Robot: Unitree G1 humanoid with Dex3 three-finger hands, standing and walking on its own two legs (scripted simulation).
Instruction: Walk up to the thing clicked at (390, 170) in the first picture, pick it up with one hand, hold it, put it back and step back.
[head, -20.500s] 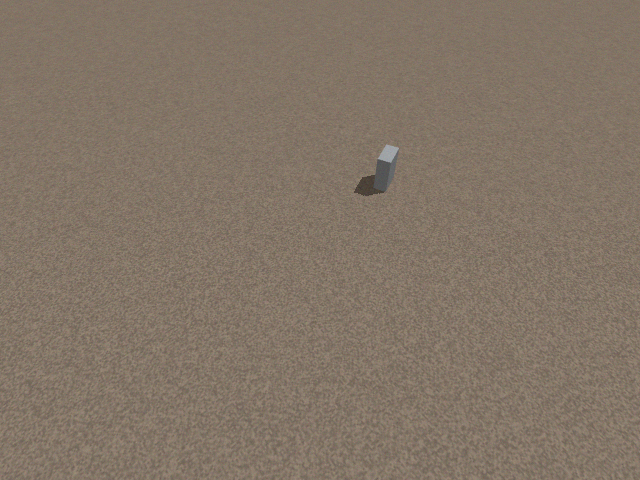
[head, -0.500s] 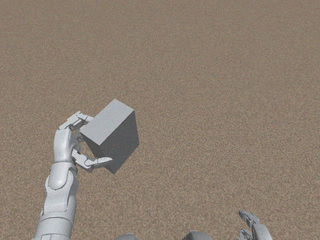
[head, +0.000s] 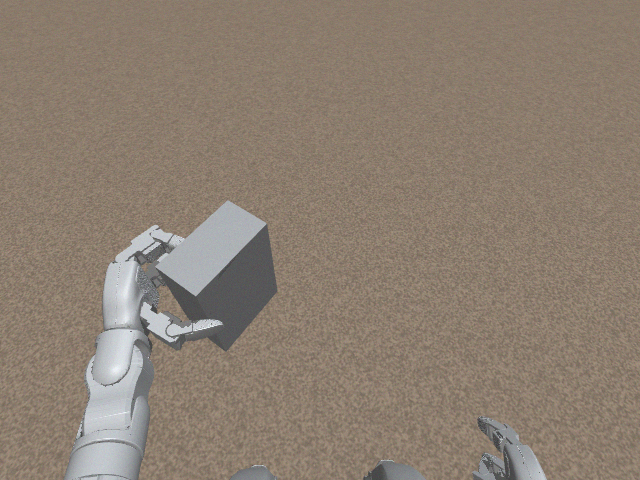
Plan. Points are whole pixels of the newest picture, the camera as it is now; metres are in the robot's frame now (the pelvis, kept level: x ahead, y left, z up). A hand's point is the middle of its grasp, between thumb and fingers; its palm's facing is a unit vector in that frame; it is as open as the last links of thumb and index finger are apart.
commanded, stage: hold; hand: left
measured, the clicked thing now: (226, 281) +0.35 +0.13 +0.03
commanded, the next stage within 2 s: crouch in 0.56 s
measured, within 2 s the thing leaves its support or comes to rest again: neither
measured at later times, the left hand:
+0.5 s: hand (180, 281) +0.33 +0.18 +0.06, palm faces +0.09 -1.00 +0.00, open 10.9 cm
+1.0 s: hand (187, 301) +0.33 +0.18 +0.00, palm faces +0.17 -0.99 +0.01, open 10.9 cm
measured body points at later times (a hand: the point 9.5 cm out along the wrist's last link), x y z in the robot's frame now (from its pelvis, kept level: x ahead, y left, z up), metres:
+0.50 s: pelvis +0.00 +0.00 +0.00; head +0.04 +0.01 +0.45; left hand +0.32 +0.23 +0.06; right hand +0.13 -0.24 -0.11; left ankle +0.01 +0.13 -0.70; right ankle +0.03 -0.13 -0.70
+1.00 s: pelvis -0.01 +0.00 -0.02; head +0.06 +0.01 +0.42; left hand +0.32 +0.24 +0.01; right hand +0.12 -0.25 -0.13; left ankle +0.01 +0.13 -0.70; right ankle +0.03 -0.13 -0.70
